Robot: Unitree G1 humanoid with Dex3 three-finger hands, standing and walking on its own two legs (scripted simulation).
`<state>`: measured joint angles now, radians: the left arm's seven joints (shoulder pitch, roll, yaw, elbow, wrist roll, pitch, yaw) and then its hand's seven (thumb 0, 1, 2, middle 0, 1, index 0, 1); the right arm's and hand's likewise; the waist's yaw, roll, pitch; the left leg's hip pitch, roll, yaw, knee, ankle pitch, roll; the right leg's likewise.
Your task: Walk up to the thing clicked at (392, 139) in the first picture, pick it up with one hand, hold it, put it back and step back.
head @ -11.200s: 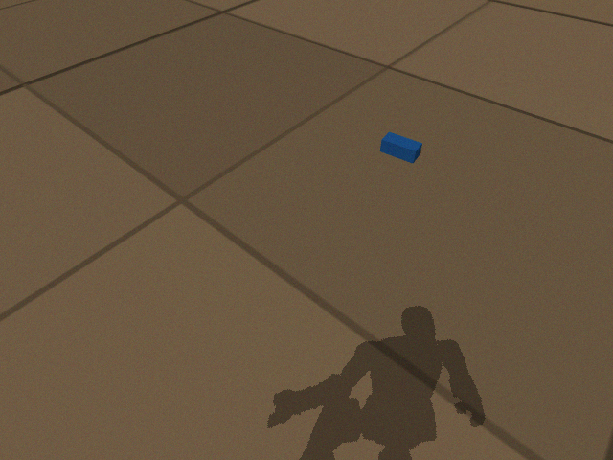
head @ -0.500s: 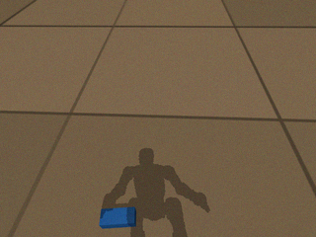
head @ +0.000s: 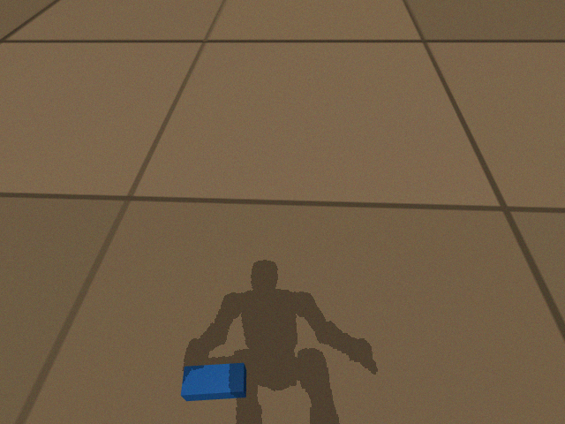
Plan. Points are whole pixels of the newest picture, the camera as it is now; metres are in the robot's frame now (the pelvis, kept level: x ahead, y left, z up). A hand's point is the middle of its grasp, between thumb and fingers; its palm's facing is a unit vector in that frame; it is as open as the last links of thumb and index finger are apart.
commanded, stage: walk up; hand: left
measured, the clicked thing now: (215, 381) +0.38 +0.27 -0.74
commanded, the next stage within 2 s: stand in 1.16 s
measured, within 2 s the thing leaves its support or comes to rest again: neither
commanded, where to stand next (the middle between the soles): +0.01 +0.03 m, yaw +2 degrees
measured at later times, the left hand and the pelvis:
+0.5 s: hand out of the picture +0.05 +0.27 -0.16, palm faces +0.00 -0.94 -0.35, open 7.3 cm; pelvis -0.02 +0.01 +0.00, yaw +1 degrees
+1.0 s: hand out of the picture +0.06 +0.27 -0.15, palm faces +0.01 -0.93 -0.36, open 7.3 cm; pelvis -0.01 +0.01 +0.00, yaw +1 degrees
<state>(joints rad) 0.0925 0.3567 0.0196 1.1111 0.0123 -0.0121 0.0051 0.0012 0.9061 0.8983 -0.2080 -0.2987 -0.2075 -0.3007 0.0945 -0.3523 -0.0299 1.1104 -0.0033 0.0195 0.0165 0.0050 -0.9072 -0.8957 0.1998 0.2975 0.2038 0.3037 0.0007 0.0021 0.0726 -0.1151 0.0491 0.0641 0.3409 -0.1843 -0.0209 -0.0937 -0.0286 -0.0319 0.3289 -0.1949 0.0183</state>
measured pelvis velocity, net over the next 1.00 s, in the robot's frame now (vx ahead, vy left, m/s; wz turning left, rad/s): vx -0.01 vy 0.01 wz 0.02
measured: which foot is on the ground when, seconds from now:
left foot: down 0.00-1.00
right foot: down 0.00-1.00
